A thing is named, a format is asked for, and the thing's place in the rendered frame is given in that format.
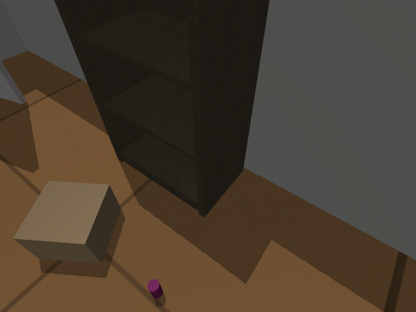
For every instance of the bookshelf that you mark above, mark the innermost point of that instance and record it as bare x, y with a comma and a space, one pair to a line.
174, 82

